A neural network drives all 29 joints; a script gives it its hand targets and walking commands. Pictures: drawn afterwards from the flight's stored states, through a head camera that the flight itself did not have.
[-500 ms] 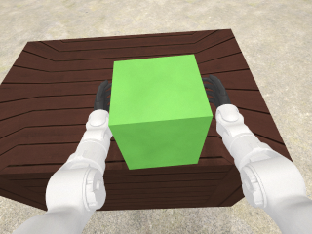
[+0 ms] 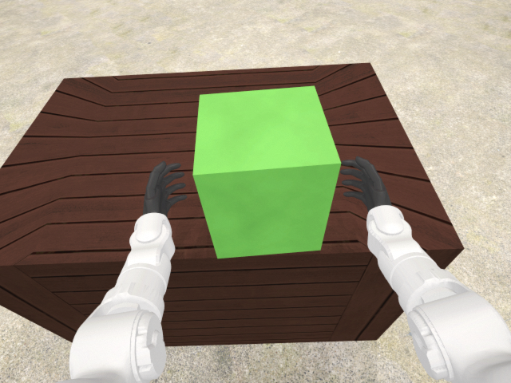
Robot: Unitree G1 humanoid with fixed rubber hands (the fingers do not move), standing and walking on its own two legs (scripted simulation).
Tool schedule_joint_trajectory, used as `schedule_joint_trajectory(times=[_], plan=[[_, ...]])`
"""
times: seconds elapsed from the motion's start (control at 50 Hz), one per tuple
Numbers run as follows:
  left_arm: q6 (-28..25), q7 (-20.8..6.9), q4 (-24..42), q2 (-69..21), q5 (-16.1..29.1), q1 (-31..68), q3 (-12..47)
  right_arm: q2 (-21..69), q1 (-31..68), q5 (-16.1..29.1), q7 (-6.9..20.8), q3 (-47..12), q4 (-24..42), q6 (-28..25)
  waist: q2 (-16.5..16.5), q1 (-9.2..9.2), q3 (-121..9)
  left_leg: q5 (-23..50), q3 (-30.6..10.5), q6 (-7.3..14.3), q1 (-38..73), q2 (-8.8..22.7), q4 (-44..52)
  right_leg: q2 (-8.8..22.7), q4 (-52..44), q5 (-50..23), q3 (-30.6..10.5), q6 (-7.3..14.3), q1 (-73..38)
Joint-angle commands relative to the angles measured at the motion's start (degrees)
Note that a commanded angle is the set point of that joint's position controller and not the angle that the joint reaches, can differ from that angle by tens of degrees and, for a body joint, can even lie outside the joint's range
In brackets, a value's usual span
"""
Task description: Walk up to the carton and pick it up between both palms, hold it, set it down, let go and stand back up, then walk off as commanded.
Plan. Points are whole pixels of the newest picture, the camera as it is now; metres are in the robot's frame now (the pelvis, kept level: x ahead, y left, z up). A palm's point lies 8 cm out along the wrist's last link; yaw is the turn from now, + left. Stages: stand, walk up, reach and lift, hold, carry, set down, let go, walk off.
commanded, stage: set down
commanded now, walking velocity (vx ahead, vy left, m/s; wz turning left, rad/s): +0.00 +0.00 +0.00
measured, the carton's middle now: (263, 176) +0.47 +0.04 +0.03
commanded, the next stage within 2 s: none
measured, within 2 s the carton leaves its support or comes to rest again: neither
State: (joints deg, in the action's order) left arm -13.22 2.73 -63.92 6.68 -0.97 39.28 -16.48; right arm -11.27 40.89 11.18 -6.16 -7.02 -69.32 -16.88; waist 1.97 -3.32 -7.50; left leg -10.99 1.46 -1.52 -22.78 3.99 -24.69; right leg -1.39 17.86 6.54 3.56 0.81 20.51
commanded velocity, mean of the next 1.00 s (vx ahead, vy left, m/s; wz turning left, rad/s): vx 0.00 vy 0.00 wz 0.00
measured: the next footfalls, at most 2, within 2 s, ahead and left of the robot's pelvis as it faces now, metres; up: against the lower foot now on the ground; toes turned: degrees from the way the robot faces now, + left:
none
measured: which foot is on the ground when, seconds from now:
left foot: down 0.00-1.00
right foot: down 0.00-1.00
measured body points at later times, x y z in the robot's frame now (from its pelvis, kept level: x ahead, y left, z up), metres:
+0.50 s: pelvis +0.00 -0.01 +0.00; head +0.01 +0.01 +0.45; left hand +0.33 +0.22 +0.04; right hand +0.35 -0.19 +0.03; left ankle +0.00 +0.13 -0.74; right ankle +0.02 -0.11 -0.74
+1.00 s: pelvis +0.00 -0.02 +0.00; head -0.01 +0.00 +0.45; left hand +0.25 +0.23 +0.03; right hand +0.26 -0.21 +0.04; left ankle +0.00 +0.13 -0.74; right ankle +0.02 -0.11 -0.74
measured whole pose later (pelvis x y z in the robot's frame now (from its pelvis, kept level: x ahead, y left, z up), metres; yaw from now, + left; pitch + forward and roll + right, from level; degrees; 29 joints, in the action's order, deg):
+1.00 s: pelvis +0.00 -0.02 +0.00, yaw +0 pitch +1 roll +0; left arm 5.5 1.9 -6.5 6.7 0.5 -7.2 -9.7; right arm -11.5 -9.0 12.0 -2.0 -1.5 -10.7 -3.8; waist -2.0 -1.3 -3.5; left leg -9.8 1.5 -1.9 -11.2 3.7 -19.6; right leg -1.3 17.9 8.2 3.5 1.7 11.3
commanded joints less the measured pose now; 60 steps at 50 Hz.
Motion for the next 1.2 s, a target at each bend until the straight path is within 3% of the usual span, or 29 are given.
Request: schedule_joint_trajectory(times=[0.0, 0.08, 0.14, 0.24, 0.46, 0.62, 0.76, 0.98, 1.18], plan=[[0.48, 0.50, 14.68, 6.90, 5.10, 9.97, 10.78, -9.01, 11.95, 7.35, 1.65, 0.71, 13.61, -0.28, -1.79, 1.22, -20.91, 11.83, 0.78, -1.35, 11.93, -4.16, 2.00, -2.14, 0.77, -3.51, -1.35, -0.32, -13.87], [2.14, 2.35, 19.45, 5.57, 4.66, 8.26, 13.13, -10.30, 8.53, 7.15, 3.07, 3.11, 14.00, 1.10, 2.62, 1.75, -17.52, 1.99, -0.33, -1.97, 12.06, -3.45, 3.96, -2.45, 0.05, 5.77, -0.63, 0.87, -11.65], [3.36, 3.28, 23.24, 5.26, 4.81, 6.71, 13.53, -11.08, 6.56, 6.82, 4.00, 4.63, 14.92, 2.28, 2.99, 2.24, -15.60, -1.55, -0.73, -1.93, 12.33, -3.20, 5.22, -2.73, -0.01, 8.24, -0.64, 0.95, -11.73], [4.77, 2.77, 31.61, 4.80, 5.75, -0.11, 14.01, -11.19, 1.08, 6.07, 4.57, 6.08, 21.62, 2.67, 1.03, 3.90, -16.72, 4.92, -0.44, -1.62, 16.01, -4.12, 4.51, -2.70, -0.61, 4.33, -0.92, 1.04, -14.11], [11.41, -0.44, 51.45, 4.18, 5.44, -22.81, 12.63, -9.56, -19.17, 6.41, 4.42, 4.79, 43.44, 4.30, -2.13, 3.40, -13.83, 20.55, 0.17, -0.22, 19.31, -5.83, 4.15, -2.25, -1.05, -8.85, -2.11, 0.70, -22.85], [15.28, -1.73, 62.95, 5.93, 6.11, -32.87, 12.17, -7.89, -32.99, 5.38, 4.06, 5.85, 58.50, 6.95, -3.04, 3.48, -7.11, 16.18, 0.65, 0.57, 18.57, -6.38, 6.36, -0.94, -2.08, -6.59, -3.07, 0.64, -22.42], [16.63, -1.29, 68.90, 6.65, 7.09, -40.03, 13.48, -6.67, -42.19, 3.97, 4.48, 7.45, 66.88, 9.81, -2.66, 3.70, -3.82, 11.40, 0.56, 0.92, 19.06, -5.94, 7.87, -0.18, -3.05, -0.79, -3.74, 1.13, -20.23], [17.72, 0.02, 73.52, 7.48, 6.44, -47.11, 14.20, -4.21, -52.08, 3.06, 5.14, 7.72, 74.78, 12.64, -2.86, 2.22, 0.85, 6.96, 1.56, 0.38, 21.66, -5.56, 9.41, 0.43, -5.08, 6.12, -4.77, 1.10, -16.43], [18.30, -0.43, 73.48, 7.97, 6.28, -51.95, 14.80, -3.01, -58.24, 1.60, 5.49, 7.08, 76.27, 13.80, -3.43, 2.12, 4.70, 5.77, 2.33, 0.37, 22.32, -5.36, 9.96, 1.11, -6.10, 7.97, -5.11, 1.00, -14.90]])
